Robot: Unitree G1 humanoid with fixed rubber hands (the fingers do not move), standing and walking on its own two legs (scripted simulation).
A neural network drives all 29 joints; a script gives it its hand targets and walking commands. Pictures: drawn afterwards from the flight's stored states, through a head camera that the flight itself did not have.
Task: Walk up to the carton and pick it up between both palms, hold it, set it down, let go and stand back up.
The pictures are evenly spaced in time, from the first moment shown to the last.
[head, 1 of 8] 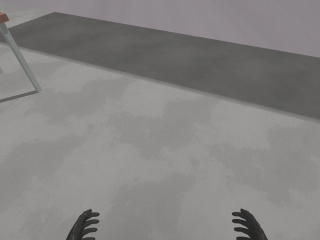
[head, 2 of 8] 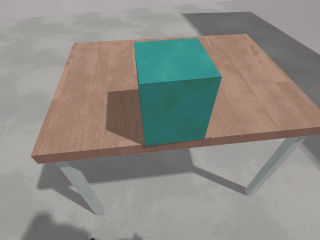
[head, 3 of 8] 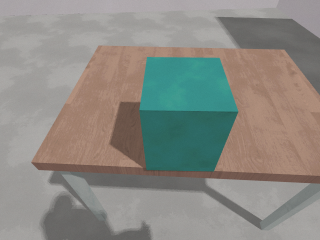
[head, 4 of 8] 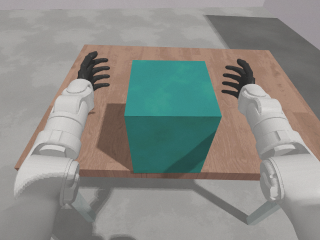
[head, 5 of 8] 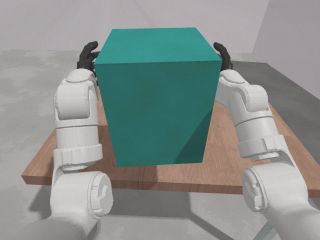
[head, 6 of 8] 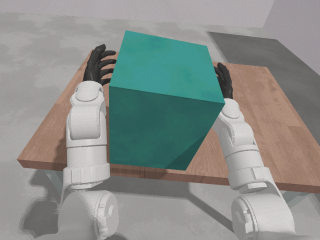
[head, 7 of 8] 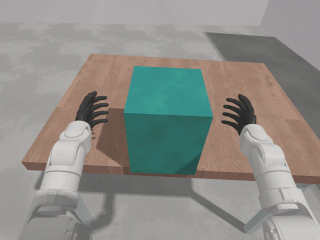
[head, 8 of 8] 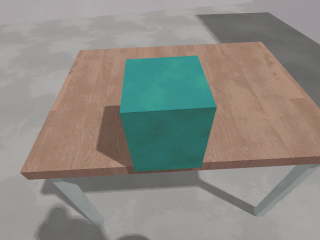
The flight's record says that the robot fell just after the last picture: no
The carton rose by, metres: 0.20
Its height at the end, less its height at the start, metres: +0.00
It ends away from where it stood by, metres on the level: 0.01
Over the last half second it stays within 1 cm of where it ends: yes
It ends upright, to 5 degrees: yes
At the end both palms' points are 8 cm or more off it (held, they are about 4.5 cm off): yes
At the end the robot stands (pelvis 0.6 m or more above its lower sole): yes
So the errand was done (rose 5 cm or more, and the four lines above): yes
